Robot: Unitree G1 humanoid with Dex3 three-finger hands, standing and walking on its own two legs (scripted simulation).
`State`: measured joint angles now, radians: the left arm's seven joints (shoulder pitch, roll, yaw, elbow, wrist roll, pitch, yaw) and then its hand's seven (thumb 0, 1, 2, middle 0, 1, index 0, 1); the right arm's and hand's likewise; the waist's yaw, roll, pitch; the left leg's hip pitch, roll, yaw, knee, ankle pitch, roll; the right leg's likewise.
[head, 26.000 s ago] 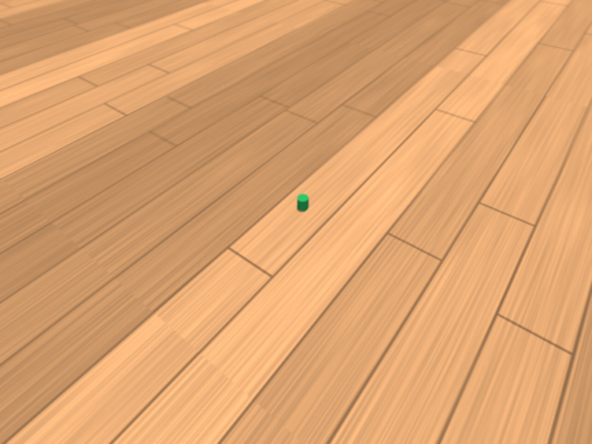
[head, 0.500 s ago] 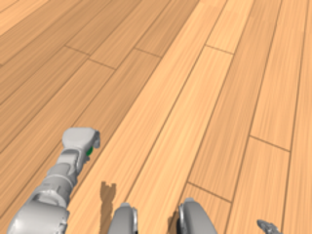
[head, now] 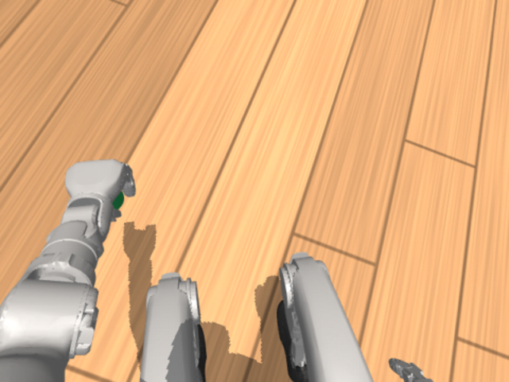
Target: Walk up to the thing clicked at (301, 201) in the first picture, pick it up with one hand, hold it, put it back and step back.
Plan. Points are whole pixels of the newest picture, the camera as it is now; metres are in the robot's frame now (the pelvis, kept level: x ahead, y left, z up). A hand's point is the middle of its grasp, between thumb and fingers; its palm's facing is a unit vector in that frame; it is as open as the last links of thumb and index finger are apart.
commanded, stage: crouch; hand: left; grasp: from above
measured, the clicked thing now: (104, 194) +0.46 +0.23 -0.17
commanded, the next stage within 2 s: lower in 1.00 s
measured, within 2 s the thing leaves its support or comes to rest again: neither
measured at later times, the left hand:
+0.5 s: hand (121, 203) +0.47 +0.22 -0.24, palm faces -0.45 -0.04 -0.89, open 6.3 cm
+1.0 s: hand (128, 206) +0.48 +0.23 -0.29, palm faces -0.44 -0.03 -0.90, open 6.6 cm
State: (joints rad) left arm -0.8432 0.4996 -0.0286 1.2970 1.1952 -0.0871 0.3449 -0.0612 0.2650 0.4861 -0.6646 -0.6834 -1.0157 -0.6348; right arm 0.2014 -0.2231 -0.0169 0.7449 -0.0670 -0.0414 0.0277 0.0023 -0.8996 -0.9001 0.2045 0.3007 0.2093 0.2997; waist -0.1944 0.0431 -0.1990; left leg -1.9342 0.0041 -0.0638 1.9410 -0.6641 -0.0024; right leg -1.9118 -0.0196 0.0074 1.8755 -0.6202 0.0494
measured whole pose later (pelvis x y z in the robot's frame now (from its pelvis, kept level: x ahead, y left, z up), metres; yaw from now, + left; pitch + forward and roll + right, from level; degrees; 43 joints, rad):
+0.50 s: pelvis -0.01 -0.01 -0.09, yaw -1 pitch +37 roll -5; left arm -0.98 0.60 0.02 1.42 1.21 -0.11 0.37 -0.06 0.26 0.49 -0.67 -0.68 -1.01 -0.67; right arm 0.15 -0.26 0.00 0.74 -0.12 -0.04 0.09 0.00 -0.91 -0.90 0.20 0.30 0.21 0.30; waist -0.23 0.01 -0.12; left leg -2.17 0.00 -0.11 2.23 -0.71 -0.03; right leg -2.14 0.00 -0.01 2.15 -0.65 0.05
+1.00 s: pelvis -0.01 +0.00 -0.14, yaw -3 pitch +35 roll -7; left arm -1.05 0.67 0.04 1.54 1.26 -0.15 0.42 -0.05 0.25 0.50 -0.68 -0.65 -0.99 -0.62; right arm 0.18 -0.26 0.06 0.75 -0.14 -0.06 0.12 0.00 -0.91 -0.90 0.20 0.30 0.21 0.30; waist -0.28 0.00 -0.08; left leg -2.30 -0.02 -0.13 2.38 -0.69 -0.02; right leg -2.26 0.00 -0.02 2.28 -0.64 0.05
